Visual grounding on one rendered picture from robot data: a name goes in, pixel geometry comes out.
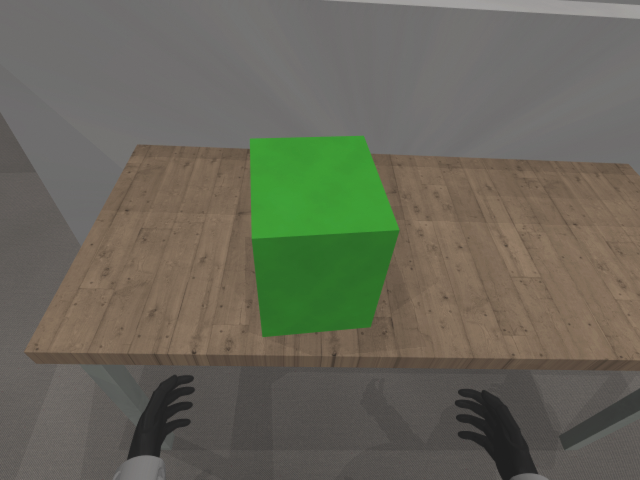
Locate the carton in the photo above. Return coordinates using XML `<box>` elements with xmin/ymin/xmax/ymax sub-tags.
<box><xmin>250</xmin><ymin>136</ymin><xmax>400</xmax><ymax>337</ymax></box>

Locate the robot right hand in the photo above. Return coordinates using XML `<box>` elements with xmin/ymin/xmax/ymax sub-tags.
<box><xmin>455</xmin><ymin>389</ymin><xmax>538</xmax><ymax>480</ymax></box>

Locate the table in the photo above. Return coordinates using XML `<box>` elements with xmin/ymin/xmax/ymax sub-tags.
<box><xmin>24</xmin><ymin>144</ymin><xmax>640</xmax><ymax>450</ymax></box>

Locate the left robot forearm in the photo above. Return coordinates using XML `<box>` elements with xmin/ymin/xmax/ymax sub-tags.
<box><xmin>113</xmin><ymin>455</ymin><xmax>166</xmax><ymax>480</ymax></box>

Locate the robot left hand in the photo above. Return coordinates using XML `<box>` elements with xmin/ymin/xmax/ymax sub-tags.
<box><xmin>127</xmin><ymin>375</ymin><xmax>195</xmax><ymax>460</ymax></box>

